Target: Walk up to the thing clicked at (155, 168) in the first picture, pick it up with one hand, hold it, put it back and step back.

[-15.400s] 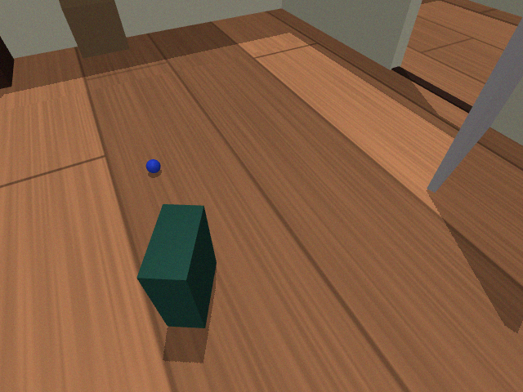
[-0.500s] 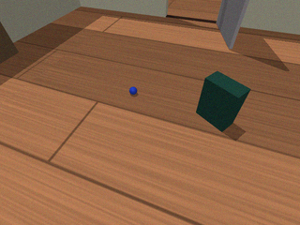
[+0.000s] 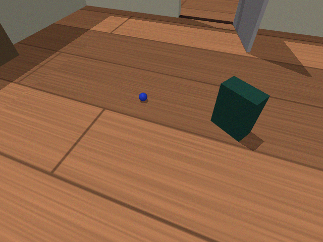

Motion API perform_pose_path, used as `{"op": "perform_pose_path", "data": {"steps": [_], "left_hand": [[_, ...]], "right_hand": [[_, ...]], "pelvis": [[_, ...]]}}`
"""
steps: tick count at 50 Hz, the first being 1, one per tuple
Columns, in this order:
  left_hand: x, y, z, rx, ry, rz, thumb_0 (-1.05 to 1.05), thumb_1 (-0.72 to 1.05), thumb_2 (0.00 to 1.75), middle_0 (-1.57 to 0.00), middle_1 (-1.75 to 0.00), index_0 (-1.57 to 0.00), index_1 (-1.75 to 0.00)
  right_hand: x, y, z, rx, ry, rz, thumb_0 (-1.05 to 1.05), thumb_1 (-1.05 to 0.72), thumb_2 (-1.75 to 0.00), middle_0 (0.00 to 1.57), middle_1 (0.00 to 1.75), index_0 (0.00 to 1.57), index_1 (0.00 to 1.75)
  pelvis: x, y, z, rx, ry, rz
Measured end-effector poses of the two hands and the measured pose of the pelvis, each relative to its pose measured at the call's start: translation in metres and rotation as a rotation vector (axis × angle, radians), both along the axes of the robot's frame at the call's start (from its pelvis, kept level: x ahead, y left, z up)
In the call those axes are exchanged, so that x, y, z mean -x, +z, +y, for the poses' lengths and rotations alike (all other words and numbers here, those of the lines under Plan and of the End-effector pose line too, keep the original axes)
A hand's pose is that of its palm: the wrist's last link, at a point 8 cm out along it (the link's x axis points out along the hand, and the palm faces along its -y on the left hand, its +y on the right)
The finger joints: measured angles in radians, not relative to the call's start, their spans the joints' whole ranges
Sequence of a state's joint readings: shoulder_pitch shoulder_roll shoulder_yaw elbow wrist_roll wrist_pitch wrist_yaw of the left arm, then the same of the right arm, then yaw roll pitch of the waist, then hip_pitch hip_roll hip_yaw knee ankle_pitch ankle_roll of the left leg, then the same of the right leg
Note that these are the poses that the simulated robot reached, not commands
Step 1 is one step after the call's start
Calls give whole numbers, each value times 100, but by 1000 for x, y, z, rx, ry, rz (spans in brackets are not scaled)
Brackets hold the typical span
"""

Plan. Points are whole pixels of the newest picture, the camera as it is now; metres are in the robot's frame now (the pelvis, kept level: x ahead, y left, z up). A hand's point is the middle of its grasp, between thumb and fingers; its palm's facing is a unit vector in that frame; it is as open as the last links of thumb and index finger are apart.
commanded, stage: stand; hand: left
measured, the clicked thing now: (143, 96) +1.48 +0.19 -0.74
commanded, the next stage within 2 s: walk up in 0.92 s
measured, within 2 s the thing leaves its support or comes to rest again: neither
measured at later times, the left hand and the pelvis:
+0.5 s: hand out of the picture +0.08 +0.26 -0.16, palm faces -0.03 -0.94 -0.35, open 7.4 cm; pelvis +0.01 +0.00 +0.00, yaw +0 degrees
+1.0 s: hand out of the picture +0.07 +0.26 -0.15, palm faces -0.03 -0.94 -0.34, open 7.4 cm; pelvis +0.01 +0.00 +0.00, yaw -1 degrees
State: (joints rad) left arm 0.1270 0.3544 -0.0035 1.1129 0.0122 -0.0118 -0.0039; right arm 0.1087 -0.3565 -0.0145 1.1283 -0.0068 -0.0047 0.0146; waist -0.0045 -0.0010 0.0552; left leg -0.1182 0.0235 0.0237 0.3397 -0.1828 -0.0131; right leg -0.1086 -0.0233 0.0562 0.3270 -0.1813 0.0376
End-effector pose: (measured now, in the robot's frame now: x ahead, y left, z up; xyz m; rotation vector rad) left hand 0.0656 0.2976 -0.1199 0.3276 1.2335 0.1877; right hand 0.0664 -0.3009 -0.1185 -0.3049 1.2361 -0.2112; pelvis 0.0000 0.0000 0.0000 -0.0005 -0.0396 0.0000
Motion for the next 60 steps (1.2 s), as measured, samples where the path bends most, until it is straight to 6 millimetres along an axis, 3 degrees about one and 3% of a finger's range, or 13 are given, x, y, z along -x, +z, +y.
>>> {"op": "perform_pose_path", "data": {"steps": [31,48,54,57,60], "left_hand": [[-5,1,3,-1,8,-4,1,90,90,-20,-30,-20,-30],[-2,2,4,7,9,-10,1,90,90,-20,-30,-20,-30],[-21,13,9,-22,-35,-10,1,90,90,-20,-30,-20,-30],[-41,21,3,-45,-58,-27,1,90,90,-20,-30,-20,-30],[-60,25,-7,-85,-64,-65,1,90,90,-20,-30,-20,-30]], "right_hand": [[-12,0,5,-1,11,-15,0,-91,-90,20,30,20,30],[-10,1,2,-11,9,-32,0,-91,-90,20,30,20,30],[4,5,-28,-3,-36,-70,0,-90,-90,20,30,20,30],[11,2,-53,8,-58,-33,0,-90,-90,20,30,20,30],[6,-12,-83,21,-68,2,0,-90,-90,20,30,20,30]], "pelvis": [[-6,0,3,-2,4,0],[-6,-1,1,-4,-2,-1],[-19,-2,-16,-11,-36,10],[-31,-5,-31,-20,-48,3],[-49,-15,-50,-25,-51,-7]]}}
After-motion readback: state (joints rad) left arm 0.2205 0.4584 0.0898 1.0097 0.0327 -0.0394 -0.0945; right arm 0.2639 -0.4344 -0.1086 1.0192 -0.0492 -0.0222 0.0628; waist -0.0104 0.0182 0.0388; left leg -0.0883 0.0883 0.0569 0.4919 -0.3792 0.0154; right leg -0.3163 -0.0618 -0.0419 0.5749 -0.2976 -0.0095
